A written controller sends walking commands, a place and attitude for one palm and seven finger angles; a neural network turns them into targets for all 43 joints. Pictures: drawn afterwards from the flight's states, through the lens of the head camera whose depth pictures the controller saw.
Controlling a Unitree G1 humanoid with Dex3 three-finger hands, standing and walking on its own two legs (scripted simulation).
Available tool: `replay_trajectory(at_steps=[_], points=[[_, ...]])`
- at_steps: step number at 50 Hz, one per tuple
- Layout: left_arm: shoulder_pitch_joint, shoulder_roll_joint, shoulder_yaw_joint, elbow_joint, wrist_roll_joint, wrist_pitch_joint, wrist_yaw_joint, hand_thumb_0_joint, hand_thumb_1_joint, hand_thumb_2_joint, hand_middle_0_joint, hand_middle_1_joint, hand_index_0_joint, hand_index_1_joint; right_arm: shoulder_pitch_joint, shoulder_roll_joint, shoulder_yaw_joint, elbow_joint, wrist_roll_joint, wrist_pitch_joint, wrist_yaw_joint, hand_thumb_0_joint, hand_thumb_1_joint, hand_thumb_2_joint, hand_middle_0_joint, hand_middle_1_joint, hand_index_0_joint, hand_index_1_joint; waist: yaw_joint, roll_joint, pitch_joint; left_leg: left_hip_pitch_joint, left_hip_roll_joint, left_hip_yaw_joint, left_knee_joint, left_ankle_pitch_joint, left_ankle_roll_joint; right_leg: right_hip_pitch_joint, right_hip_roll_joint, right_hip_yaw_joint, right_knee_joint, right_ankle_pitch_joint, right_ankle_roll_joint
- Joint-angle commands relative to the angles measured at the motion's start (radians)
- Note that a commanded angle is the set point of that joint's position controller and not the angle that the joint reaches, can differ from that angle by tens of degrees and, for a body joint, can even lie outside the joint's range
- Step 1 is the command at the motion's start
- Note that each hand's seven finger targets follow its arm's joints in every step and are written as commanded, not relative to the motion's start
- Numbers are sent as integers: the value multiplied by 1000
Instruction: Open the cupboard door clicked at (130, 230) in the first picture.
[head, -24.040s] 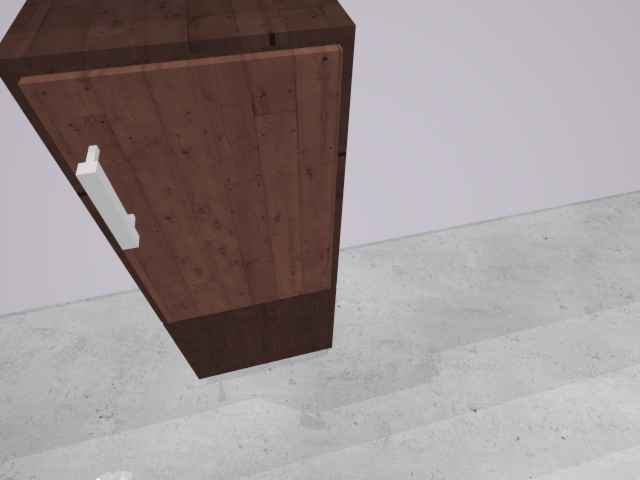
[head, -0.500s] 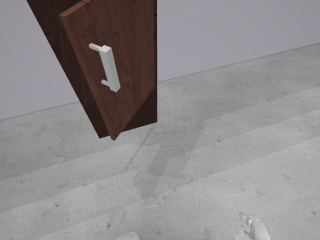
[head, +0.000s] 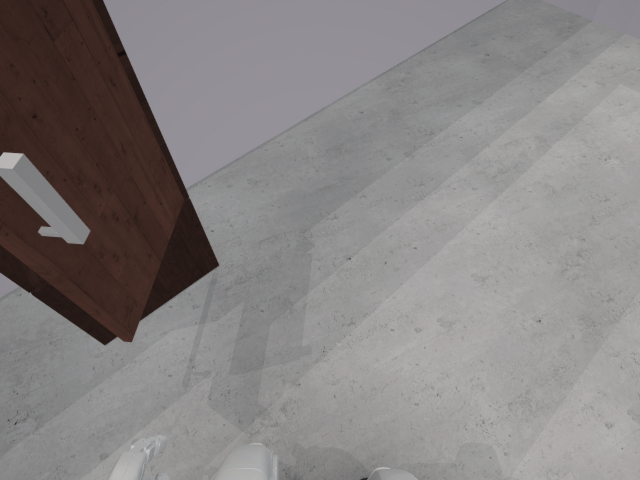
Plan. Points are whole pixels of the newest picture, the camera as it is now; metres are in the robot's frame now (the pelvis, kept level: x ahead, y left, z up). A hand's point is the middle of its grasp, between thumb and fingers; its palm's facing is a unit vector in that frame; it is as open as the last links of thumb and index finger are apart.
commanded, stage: walk to a spot facing it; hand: left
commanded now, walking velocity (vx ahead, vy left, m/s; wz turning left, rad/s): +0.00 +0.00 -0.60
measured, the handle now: (32, 202) +0.42 +0.39 +0.07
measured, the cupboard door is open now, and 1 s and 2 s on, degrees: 43 43 43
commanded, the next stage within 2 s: turn to face it in 1.96 s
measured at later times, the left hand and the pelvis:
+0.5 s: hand (227, 420) +0.20 +0.15 -0.16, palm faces -0.29 -0.92 -0.24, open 7.4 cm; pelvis +0.04 -0.01 -0.01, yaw -18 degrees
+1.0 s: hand (286, 314) +0.37 +0.08 -0.16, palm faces -0.55 -0.82 -0.17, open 7.4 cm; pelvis +0.21 -0.06 +0.01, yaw -36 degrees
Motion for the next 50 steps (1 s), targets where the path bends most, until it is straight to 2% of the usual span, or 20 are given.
replay_trajectory(at_steps=[1, 4, 5, 6, 7, 10, 14, 18, 20, 21, 22, 23, 27, 34, 37, 38, 40, 41, 45, 50], points=[[-7, 198, 57, -72, 6, -13, 8, 0, 900, 900, -200, -300, -200, -300, 44, -30, -15, -77, 3, -33, 6, 0, -900, -900, 200, 300, 200, 300, 8, -158, -142, 81, -22, 4, -201, 66, 5, 0, -212, 258, -221, 188, -166], [-39, 181, 54, -77, -5, -8, 0, 0, 900, 900, -200, -300, -200, -300, 135, -39, -13, -52, 2, -51, -2, 0, -900, -900, 200, 300, 200, 300, -38, -137, -153, 245, -48, 22, -472, 221, 12, -75, -153, 254, -159, 116, -104], [-35, 139, 47, -90, -13, -3, -4, 0, 900, 900, -200, -300, -200, -300, 163, -82, -20, -47, -3, -63, -9, 0, -900, -900, 200, 300, 200, 300, -45, -30, -167, 330, 25, -66, -627, 202, 42, -149, -89, 214, -75, 51, -57], [-3, 75, 34, -107, -23, 2, -13, 0, 900, 900, -200, -300, -200, -300, 181, -190, -39, -54, -21, -75, -12, 0, -900, -900, 200, 300, 200, 300, -43, 260, -164, 379, 285, -382, -766, 191, 145, -292, 54, 75, 161, -177, 9], [-27, 79, 35, -129, -17, -6, -20, 0, 900, 900, -200, -300, -200, -300, 189, -229, -44, -72, -28, -77, -21, 0, -900, -900, 200, 300, 200, 300, -45, 261, -168, 299, 444, -511, -824, 261, 253, -286, 42, 2, 406, -349, 31], [-31, 73, 44, -96, -5, -14, -38, 0, 900, 900, -200, -300, -200, -300, 85, -155, -23, -93, -30, -88, -19, 0, -900, -900, 200, 300, 200, 300, 11, 174, -153, 286, 327, -266, -733, 573, 230, -288, -38, -5, 592, -236, 55], [-51, 28, 26, -94, -11, -7, -46, 0, 900, 900, -200, -300, -200, -300, 123, -132, -24, -69, -27, -80, -20, 0, -900, -900, 200, 300, 200, 300, -18, 221, -186, 380, 243, 5, -635, 854, 167, -180, -30, -105, 336, -203, 56], [-45, 29, 23, -86, -5, -18, -51, 0, 900, 900, -200, -300, -200, -300, 144, -150, -35, -51, -27, -68, -4, 0, -900, -900, 200, 300, 200, 300, -28, 201, -188, 343, 272, 34, -641, 450, 145, -49, -7, -169, 79, -183, 32], [49, 60, 37, -46, -2, -25, -49, 0, 900, 900, -200, -300, -200, -300, 115, -142, -35, -55, -20, -66, 3, 0, -900, -900, 200, 300, 200, 300, 30, 133, -179, 181, 234, 80, -532, 230, 91, 176, 3, -175, -110, -48, 2], [161, 139, 59, -12, 5, -34, -40, 0, 900, 900, -200, -300, -200, -300, 77, -98, -26, -76, -8, -68, 12, 0, -900, -900, 200, 300, 200, 300, 94, -76, -203, -38, 161, 156, -337, 68, 49, 392, -143, 27, -223, -171, -59], [274, 260, 86, 24, -1, -39, -23, 0, 900, 900, -200, -300, -200, -300, -59, -33, -6, -146, 2, -67, 23, 0, -900, -900, 200, 300, 200, 300, 174, -381, -151, -314, 12, 173, -47, -227, 1, 460, -399, 465, -368, -180, -191], [312, 253, 88, 31, -13, -46, -3, 0, 900, 900, -200, -300, -200, -300, -118, -91, -13, -165, -5, -62, 19, 0, -900, -900, 200, 300, 200, 300, 187, -292, -132, -364, 39, 8, 74, -158, 11, 408, -436, 540, -387, -217, -253], [118, 147, 58, -6, -3, -66, -2, 0, 900, 900, -200, -300, -200, -300, -77, -57, -27, -98, -11, -62, 36, 0, -900, -900, 200, 300, 200, 300, 50, -160, -66, -189, 59, -26, 4, 103, -4, 139, -275, 273, -384, -151, -184], [172, 167, 64, 37, -2, -83, -21, 0, 900, 900, -200, -300, -200, -300, -106, -23, -24, -113, -5, -94, 42, 0, -900, -900, 200, 300, 200, 300, 59, -155, -90, -39, -24, 16, -315, 167, 3, 154, -215, 260, -335, -44, -179], [126, 155, 66, 34, -8, -79, -24, 0, 900, 900, -200, -300, -200, -300, -19, -41, -22, -87, -5, -117, 28, 0, -900, -900, 200, 300, 200, 300, 0, -126, -108, 200, -47, 28, -524, 243, 12, 48, -171, 236, -235, -9, -139], [114, 123, 60, 27, -8, -80, -26, 0, 900, 900, -200, -300, -200, -300, 75, -75, -31, -51, -5, -125, 16, 0, -900, -900, 200, 300, 200, 300, -40, -28, -144, 403, -19, 5, -609, 231, 28, -71, -118, 198, -118, 3, -102], [106, 28, 35, -25, -17, -84, -39, 0, 900, 900, -200, -300, -200, -300, 347, -251, -61, 1, -39, -133, -7, 0, -900, -900, 200, 300, 200, 300, -135, 348, -273, 668, 449, -579, -820, -60, 212, -406, 64, -30, 487, -333, -16], [57, 58, 41, -30, -3, -90, -42, 0, 900, 900, -200, -300, -200, -300, 301, -223, -50, -6, -33, -127, -2, 0, -900, -900, 200, 300, 200, 300, -116, 202, -205, 532, 472, -599, -853, -123, 251, -440, -15, 31, 629, -286, -30], [33, 4, 30, 2, 8, -71, -69, 0, 900, 900, -200, -300, -200, -300, 176, -64, -4, -18, -25, -150, -3, 0, -900, -900, 200, 300, 200, 300, -12, 137, -85, 397, 286, -154, -822, 409, 152, -441, -110, -23, 661, -11, 10], [-44, -33, 9, -19, 5, -51, -73, 0, 900, 900, -200, -300, -200, -300, 236, -58, -3, 29, -23, -148, 2, 0, -900, -900, 200, 300, 200, 300, -14, 129, -103, 405, 244, 70, -815, 557, 150, -354, -109, -93, 362, 70, 13]])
